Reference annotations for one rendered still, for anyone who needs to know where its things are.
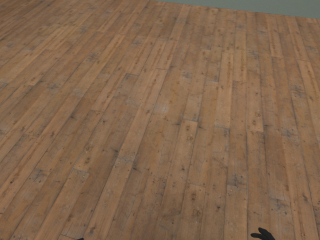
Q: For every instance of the robot right hand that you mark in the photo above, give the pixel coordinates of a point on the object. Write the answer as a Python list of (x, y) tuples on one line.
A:
[(265, 235)]

